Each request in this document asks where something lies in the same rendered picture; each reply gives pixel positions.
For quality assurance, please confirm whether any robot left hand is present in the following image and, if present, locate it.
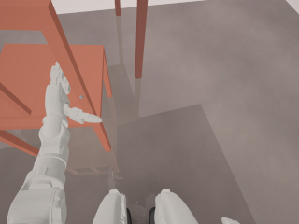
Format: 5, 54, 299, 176
45, 61, 102, 124

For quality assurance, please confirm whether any left robot forearm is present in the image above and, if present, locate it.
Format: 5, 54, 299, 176
7, 114, 70, 224

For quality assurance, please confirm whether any chair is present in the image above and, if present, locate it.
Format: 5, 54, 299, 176
0, 0, 112, 156

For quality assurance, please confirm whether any right robot shin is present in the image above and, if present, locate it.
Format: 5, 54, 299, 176
154, 189, 170, 224

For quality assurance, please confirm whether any robot shin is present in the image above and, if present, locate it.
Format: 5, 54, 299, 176
109, 189, 127, 224
154, 189, 170, 224

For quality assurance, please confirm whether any table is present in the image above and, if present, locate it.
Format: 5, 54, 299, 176
114, 0, 149, 79

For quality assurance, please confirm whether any left robot shin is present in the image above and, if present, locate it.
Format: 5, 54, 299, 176
109, 189, 127, 224

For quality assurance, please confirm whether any left robot upper arm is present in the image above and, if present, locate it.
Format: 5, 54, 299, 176
9, 187, 67, 224

